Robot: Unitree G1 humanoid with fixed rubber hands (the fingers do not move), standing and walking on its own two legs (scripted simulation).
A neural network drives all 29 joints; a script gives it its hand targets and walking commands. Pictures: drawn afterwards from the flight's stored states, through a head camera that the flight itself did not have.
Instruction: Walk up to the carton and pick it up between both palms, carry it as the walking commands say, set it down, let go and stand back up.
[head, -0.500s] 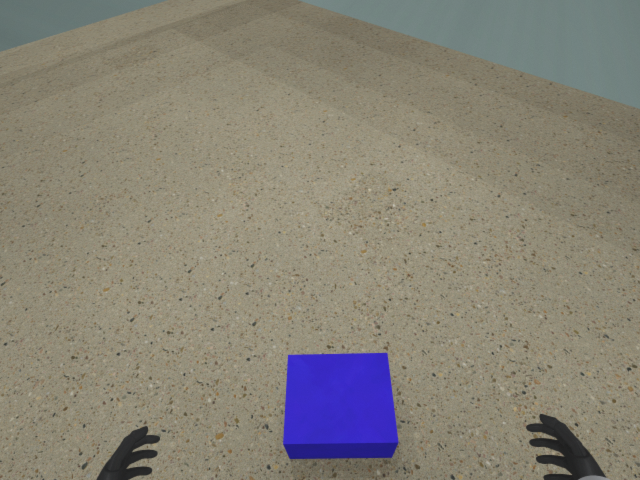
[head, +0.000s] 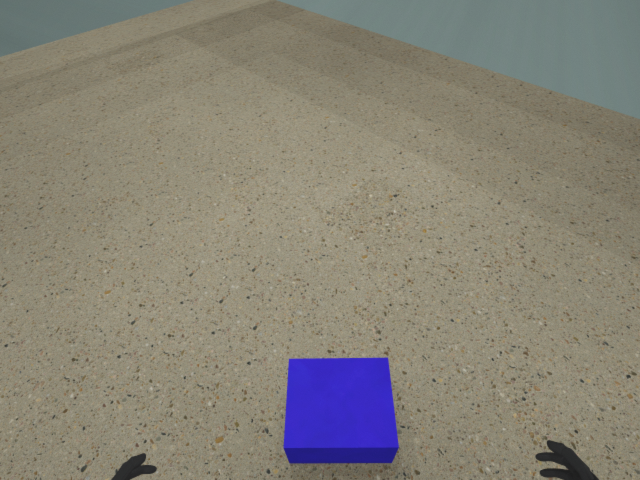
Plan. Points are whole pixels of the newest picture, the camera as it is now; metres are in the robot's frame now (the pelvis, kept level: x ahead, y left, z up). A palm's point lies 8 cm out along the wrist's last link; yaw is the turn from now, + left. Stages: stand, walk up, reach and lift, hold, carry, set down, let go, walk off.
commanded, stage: stand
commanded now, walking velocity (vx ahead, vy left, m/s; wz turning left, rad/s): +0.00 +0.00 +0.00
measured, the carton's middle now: (339, 409) +0.43 -0.01 -0.69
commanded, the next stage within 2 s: none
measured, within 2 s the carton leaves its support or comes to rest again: neither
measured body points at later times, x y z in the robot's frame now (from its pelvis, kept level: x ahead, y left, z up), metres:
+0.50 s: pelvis -0.02 +0.00 +0.00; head -0.02 +0.00 +0.45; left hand +0.08 +0.32 -0.11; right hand +0.09 -0.31 -0.11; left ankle -0.02 +0.12 -0.74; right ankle -0.02 -0.12 -0.74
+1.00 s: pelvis -0.02 +0.01 +0.00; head -0.02 +0.01 +0.45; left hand +0.07 +0.32 -0.11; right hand +0.09 -0.31 -0.11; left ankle -0.02 +0.12 -0.74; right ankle -0.02 -0.12 -0.74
